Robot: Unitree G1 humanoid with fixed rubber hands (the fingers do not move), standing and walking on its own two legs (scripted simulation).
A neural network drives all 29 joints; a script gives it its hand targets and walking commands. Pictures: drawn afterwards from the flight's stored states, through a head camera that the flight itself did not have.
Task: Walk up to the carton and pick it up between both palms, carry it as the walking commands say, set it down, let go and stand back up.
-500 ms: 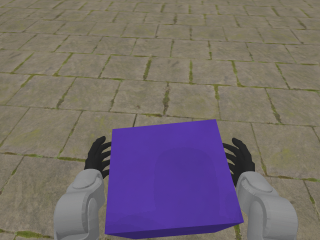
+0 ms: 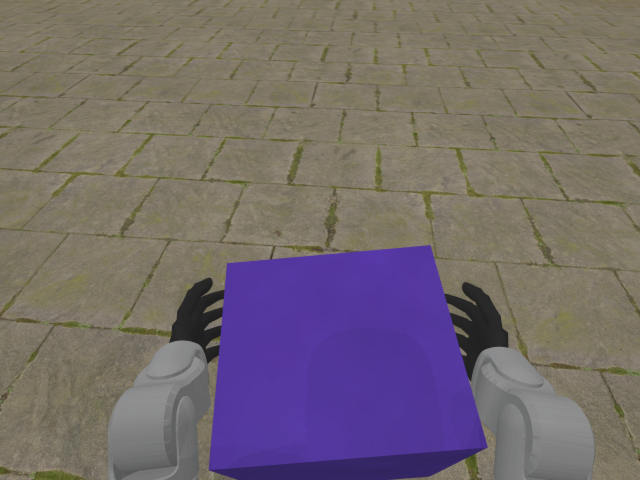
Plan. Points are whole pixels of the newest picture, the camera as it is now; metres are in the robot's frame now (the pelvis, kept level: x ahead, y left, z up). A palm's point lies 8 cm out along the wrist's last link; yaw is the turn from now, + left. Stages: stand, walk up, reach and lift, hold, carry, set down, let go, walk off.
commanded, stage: carry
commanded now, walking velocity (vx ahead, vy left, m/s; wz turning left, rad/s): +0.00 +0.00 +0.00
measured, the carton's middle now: (339, 381) +0.24 +0.00 +0.03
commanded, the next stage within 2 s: none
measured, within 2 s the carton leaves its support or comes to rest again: neither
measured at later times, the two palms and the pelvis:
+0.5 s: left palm (194, 355) +0.23 +0.16 +0.10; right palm (480, 362) +0.23 -0.15 +0.10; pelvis +0.00 +0.00 +0.00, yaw +0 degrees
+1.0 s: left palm (198, 355) +0.24 +0.16 +0.09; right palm (474, 362) +0.24 -0.15 +0.09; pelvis +0.00 +0.00 +0.00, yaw +0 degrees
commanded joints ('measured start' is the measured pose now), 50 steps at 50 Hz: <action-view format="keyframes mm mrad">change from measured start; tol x32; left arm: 1 -408 -595 -578 -3 -275 -3 -70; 50 -475 -712 -600 22 -290 -136 -83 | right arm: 1 -414 602 580 29 197 -16 71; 39 -452 731 649 -77 233 -97 89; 44 -423 527 425 348 87 -135 102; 50 -492 671 589 -4 205 -159 104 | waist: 1 -11 -19 -80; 50 9 63 -176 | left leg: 1 -77 109 -90 -148 209 39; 50 10 194 -134 -103 591 45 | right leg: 1 53 -90 103 -149 56 -40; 24 118 -69 40 -17 456 -33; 50 22 -40 42 -1 214 -10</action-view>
